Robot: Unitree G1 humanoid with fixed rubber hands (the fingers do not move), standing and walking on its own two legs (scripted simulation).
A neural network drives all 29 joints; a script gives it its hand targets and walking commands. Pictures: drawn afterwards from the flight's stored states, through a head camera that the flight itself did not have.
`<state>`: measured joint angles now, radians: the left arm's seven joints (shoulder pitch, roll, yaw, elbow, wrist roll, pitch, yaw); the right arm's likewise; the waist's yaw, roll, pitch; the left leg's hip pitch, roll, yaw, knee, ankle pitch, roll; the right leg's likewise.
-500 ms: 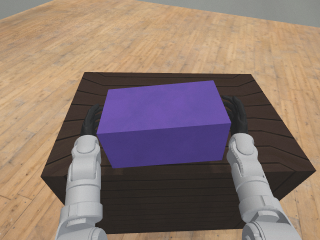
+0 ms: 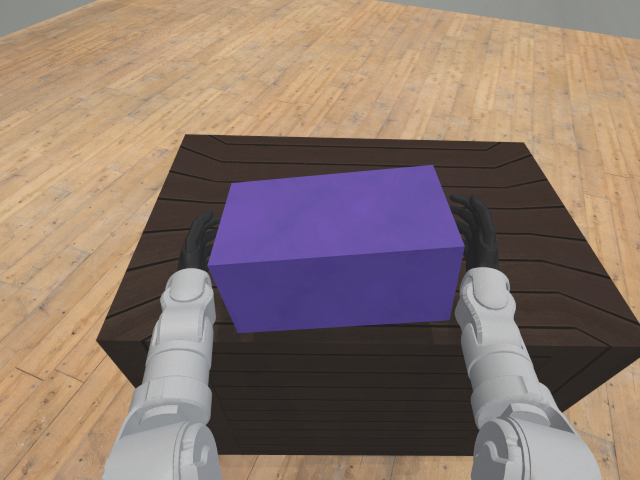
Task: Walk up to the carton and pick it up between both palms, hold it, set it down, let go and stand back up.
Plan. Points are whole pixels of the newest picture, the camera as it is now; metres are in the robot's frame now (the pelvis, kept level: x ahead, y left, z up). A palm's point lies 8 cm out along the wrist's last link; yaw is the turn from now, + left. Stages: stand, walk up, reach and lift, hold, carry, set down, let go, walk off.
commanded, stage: set down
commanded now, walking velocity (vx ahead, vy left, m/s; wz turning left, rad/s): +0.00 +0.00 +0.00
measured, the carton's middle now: (335, 248) +0.41 +0.03 +0.06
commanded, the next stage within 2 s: none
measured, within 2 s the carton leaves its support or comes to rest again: neither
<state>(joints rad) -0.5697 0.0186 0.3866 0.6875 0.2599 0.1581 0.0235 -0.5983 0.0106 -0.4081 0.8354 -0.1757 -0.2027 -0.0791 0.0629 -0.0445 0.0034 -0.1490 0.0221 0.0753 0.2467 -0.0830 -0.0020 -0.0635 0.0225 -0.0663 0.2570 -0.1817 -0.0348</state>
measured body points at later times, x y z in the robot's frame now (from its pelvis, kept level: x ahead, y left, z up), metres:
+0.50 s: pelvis +0.02 +0.01 +0.00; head +0.05 +0.02 +0.45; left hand +0.39 +0.22 +0.04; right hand +0.43 -0.15 +0.07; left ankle +0.03 +0.12 -0.75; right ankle -0.03 -0.09 -0.75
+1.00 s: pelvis +0.02 +0.00 -0.01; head +0.09 +0.00 +0.44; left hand +0.42 +0.22 +0.01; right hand +0.45 -0.15 +0.04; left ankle +0.03 +0.12 -0.75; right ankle -0.03 -0.09 -0.75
